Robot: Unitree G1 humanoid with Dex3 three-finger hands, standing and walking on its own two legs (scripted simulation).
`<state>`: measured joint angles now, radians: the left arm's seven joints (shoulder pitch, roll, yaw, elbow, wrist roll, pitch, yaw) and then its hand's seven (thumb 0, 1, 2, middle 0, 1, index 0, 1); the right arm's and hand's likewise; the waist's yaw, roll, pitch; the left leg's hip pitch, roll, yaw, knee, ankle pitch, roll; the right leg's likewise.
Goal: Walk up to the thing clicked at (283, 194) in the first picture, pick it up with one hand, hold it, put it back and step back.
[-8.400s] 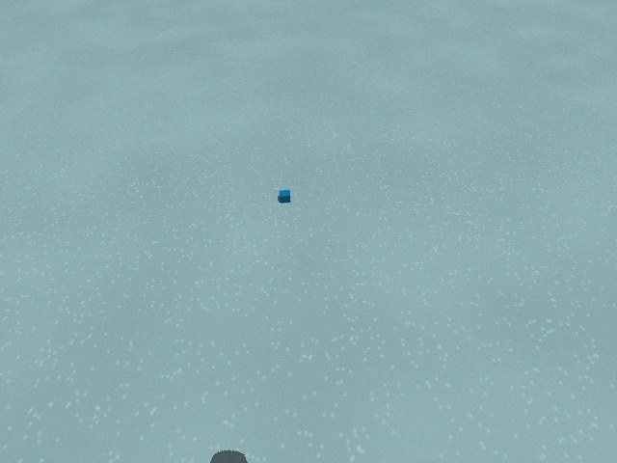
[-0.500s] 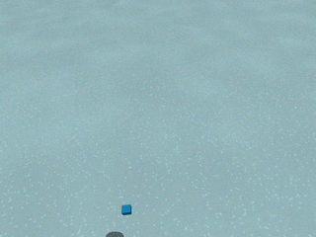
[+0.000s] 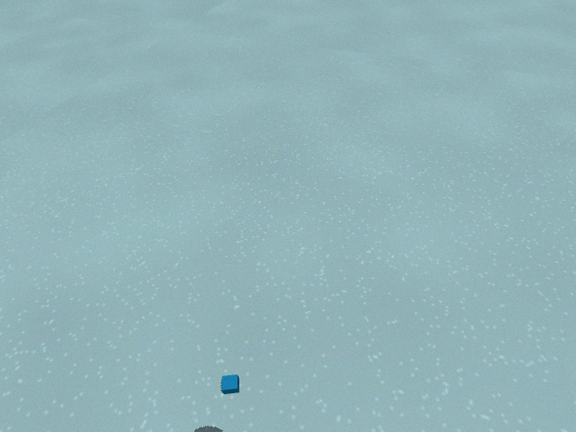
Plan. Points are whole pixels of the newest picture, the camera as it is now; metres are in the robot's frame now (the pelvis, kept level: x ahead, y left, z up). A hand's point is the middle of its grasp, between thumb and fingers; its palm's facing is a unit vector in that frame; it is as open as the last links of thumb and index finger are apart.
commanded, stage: stand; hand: left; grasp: from above
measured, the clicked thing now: (230, 384) +0.43 +0.24 -0.76
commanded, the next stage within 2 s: rise first in 0.54 s
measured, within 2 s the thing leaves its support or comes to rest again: neither
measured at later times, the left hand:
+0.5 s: hand out of the picture +0.07 +0.26 -0.16, palm faces -0.02 -0.94 -0.35, open 7.4 cm
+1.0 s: hand out of the picture +0.15 +0.26 -0.18, palm faces -0.07 -0.92 -0.38, open 11.0 cm
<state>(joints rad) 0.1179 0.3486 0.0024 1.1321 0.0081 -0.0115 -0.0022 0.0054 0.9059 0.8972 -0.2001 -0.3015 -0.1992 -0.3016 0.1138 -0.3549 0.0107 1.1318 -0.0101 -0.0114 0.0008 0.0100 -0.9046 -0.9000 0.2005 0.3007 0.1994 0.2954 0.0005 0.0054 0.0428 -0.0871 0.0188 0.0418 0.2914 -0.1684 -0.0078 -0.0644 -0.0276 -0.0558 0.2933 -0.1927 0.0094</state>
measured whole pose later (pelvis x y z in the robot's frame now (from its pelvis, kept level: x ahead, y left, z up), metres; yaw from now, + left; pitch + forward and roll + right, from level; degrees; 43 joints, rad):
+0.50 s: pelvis +0.00 +0.00 +0.00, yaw +0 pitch -2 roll +0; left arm 0.12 0.35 0.00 1.13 0.01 -0.01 0.00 0.01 0.91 0.90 -0.20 -0.30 -0.20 -0.30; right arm 0.12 -0.35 0.01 1.13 -0.01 -0.01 0.00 0.01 -0.90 -0.90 0.20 0.30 0.20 0.30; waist 0.00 0.00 0.05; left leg -0.09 0.02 0.04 0.30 -0.17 0.00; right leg -0.07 -0.03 -0.06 0.29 -0.19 0.01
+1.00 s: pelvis -0.01 +0.01 -0.03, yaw +0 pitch +8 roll -1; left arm -0.01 0.33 0.13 0.94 0.14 0.08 -0.01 0.00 0.08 0.86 -0.21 -0.80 -0.21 -0.79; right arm 0.26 -0.25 -0.02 0.73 0.04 -0.02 -0.02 0.01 -0.92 -0.90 0.20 0.30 0.20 0.30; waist -0.03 -0.01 -0.02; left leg -0.50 0.03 0.04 0.67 -0.32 0.00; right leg -0.46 -0.03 -0.05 0.65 -0.33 0.01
